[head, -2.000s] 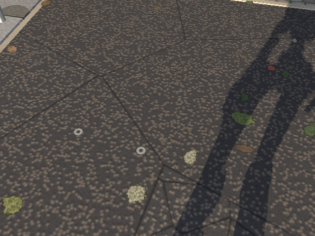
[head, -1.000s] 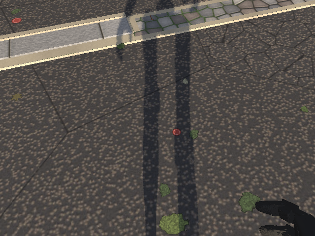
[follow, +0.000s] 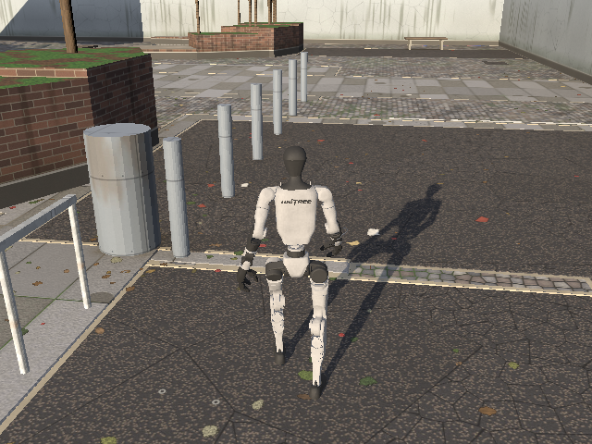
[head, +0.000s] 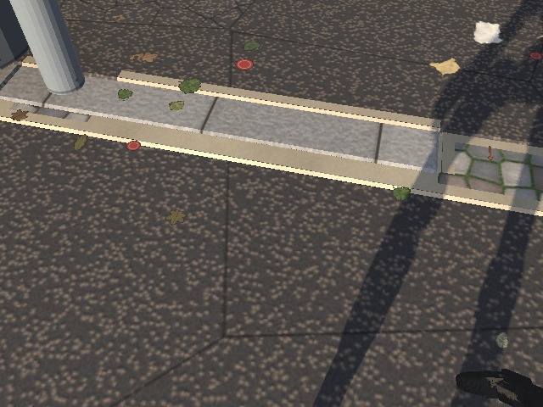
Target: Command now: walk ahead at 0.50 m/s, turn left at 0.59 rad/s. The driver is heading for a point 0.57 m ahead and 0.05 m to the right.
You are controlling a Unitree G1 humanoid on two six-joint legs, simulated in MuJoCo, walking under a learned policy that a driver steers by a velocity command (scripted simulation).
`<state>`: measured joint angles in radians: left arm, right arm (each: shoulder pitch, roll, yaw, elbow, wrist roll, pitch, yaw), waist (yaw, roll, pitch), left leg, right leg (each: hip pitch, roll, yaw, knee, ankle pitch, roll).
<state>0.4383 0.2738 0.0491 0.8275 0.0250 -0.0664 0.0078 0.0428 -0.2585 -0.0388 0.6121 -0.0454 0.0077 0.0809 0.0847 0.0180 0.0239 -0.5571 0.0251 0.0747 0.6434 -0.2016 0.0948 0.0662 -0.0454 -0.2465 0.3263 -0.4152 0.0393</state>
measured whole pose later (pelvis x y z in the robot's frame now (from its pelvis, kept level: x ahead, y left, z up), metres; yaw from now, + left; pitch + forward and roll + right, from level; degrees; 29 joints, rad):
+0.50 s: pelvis +0.28 +0.03 +0.01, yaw +3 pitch +1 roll +1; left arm 0.15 0.25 0.03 0.73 0.03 -0.01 -0.05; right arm 0.42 -0.25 -0.04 0.84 -0.02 -0.08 0.00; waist -0.04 -0.03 0.02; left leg 0.13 -0.12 0.03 0.15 -0.31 0.09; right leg -0.63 -0.05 -0.04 0.67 -0.03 -0.05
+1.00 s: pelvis +0.49 +0.01 +0.02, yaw -4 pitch +0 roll -1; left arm 0.29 0.22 0.02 0.87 0.02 -0.04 0.00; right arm 0.22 -0.23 -0.01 0.84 -0.02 0.00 -0.02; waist 0.01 0.05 0.06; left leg -0.49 0.05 0.00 0.73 -0.18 -0.01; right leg -0.11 0.12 -0.01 0.33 -0.21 -0.11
